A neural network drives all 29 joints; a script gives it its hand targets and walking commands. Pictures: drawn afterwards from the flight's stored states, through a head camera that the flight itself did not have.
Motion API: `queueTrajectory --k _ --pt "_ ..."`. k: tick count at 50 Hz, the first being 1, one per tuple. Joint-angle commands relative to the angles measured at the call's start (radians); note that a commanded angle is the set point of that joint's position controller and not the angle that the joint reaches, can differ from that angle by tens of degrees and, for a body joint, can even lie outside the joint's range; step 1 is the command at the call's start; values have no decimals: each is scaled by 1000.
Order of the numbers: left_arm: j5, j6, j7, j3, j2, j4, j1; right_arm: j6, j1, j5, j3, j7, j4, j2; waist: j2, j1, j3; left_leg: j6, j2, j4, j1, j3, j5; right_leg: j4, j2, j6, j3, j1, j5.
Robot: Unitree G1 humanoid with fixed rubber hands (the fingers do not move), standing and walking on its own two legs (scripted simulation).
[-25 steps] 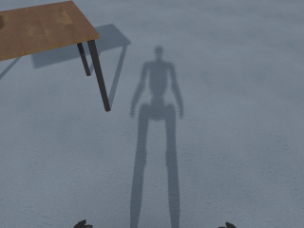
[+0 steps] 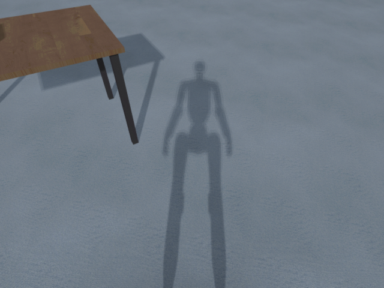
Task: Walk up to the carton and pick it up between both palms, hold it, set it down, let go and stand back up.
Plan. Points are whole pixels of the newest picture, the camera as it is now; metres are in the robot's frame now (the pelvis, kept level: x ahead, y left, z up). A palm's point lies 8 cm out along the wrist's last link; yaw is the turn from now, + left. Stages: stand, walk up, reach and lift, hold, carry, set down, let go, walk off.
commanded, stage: stand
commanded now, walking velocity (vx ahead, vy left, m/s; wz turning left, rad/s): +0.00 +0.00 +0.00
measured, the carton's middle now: out of the picture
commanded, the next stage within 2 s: walk up in 1.74 s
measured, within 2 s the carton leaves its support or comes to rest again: neither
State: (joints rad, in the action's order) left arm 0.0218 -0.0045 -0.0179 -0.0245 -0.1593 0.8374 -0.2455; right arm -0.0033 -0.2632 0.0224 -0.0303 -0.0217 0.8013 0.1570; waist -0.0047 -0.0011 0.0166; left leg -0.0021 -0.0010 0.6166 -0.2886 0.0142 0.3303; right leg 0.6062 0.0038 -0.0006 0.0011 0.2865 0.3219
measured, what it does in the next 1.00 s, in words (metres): stands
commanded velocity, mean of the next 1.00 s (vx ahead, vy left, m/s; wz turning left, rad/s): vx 0.00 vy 0.00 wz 0.00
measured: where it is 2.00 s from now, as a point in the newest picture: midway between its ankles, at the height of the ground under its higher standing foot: outside the picture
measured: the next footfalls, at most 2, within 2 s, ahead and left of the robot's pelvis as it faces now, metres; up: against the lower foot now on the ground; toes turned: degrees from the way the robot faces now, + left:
none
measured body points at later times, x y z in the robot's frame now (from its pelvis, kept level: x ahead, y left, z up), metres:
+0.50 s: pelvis +0.01 +0.00 +0.01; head +0.02 +0.00 +0.46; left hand +0.03 +0.22 -0.15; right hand +0.03 -0.22 -0.15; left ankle +0.00 +0.12 -0.73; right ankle +0.00 -0.12 -0.73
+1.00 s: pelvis +0.00 +0.00 +0.01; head +0.01 +0.00 +0.46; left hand -0.01 +0.21 -0.15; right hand -0.01 -0.21 -0.15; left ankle +0.00 +0.12 -0.73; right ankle +0.00 -0.12 -0.73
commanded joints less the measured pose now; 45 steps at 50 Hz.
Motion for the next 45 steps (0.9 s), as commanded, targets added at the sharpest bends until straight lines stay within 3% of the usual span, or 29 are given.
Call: queueTrajectory --k 1,27,45 --pt "-1 16 -7 -28 -99 -37 -17 18 -24 -1 -27 -7 -36 98 3 0 -22 48 -51 -137 8 68 -179 -122 -56 47 73 -20 -174" --pt "-8 13 -24 -26 -60 204 -67 15 -76 -8 -25 -23 223 56 1 0 48 37 -65 -223 83 65 -220 -208 -68 40 73 -91 -216" --pt "-7 9 -30 -11 -25 287 -94 10 -90 -7 -8 -28 319 23 0 1 78 31 -66 -250 86 63 -189 -234 -69 33 70 -95 -187"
